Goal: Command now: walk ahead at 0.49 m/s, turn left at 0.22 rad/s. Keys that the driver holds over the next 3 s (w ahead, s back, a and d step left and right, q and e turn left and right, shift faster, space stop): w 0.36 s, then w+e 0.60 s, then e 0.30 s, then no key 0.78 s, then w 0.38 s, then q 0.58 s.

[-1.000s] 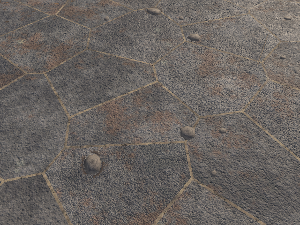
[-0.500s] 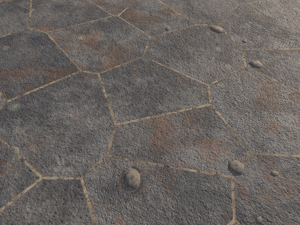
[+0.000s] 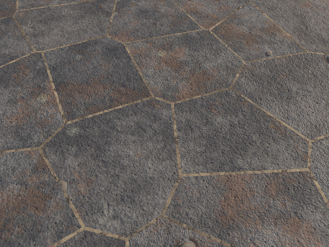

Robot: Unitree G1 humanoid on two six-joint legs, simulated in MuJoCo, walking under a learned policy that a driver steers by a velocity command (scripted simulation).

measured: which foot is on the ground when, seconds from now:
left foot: up 0.00-0.34, down 0.36-0.94, up 0.96-1.00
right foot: down 0.00-0.38, up 0.40-0.90, down 0.92-1.00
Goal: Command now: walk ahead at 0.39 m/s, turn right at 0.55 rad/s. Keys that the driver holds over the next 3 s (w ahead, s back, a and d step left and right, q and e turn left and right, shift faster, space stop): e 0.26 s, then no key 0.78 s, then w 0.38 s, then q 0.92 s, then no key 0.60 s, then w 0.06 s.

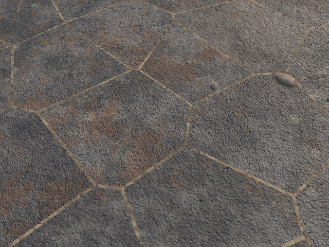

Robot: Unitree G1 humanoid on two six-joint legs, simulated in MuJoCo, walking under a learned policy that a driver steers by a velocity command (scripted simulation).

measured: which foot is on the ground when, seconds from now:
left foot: up 0.00-0.34, down 0.36-1.00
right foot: down 0.00-0.38, up 0.40-0.68, down 0.70-1.00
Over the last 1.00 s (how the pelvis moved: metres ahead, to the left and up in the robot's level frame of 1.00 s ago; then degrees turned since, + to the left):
0.53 0.01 -0.02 -17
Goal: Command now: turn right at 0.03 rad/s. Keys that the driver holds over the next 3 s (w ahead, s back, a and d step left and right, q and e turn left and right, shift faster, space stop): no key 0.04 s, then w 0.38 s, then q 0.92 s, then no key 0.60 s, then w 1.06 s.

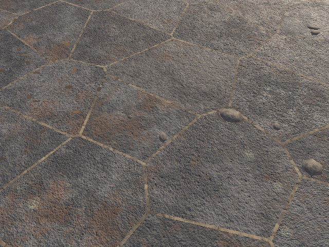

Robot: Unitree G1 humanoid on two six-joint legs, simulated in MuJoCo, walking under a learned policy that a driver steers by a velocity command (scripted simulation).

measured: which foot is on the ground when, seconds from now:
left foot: down 0.00-0.70, up 0.72-1.00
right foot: down 0.00-0.28, up 0.30-0.68, down 0.70-1.00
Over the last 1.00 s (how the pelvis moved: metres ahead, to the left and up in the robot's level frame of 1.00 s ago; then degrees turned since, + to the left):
0.22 0.00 0.01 -16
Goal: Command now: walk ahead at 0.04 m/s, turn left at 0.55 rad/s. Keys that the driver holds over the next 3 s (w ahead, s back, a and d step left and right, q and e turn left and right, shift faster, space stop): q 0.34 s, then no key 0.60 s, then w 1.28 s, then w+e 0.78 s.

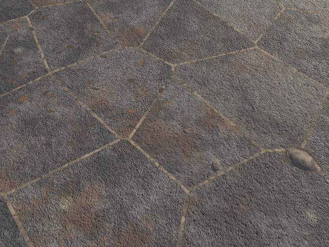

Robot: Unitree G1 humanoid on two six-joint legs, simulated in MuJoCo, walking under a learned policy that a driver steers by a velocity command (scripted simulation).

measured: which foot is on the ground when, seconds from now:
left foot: up 0.00-0.10, down 0.12-1.00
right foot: down 0.00-0.12, up 0.14-0.58, down 0.60-1.00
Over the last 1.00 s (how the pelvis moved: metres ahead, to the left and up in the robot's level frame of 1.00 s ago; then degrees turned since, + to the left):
0.24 0.00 0.01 17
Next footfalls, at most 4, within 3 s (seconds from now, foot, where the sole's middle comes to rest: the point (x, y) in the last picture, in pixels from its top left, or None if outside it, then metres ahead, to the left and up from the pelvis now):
0.12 left None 0.05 0.14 -0.77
0.60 right None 0.11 -0.09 -0.77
1.62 right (166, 243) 0.47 0.02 -0.77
2.16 left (94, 189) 0.69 0.33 -0.77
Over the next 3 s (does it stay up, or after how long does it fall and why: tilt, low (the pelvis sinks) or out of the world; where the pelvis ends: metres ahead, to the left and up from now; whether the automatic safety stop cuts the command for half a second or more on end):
stays up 1.02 0.22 0.01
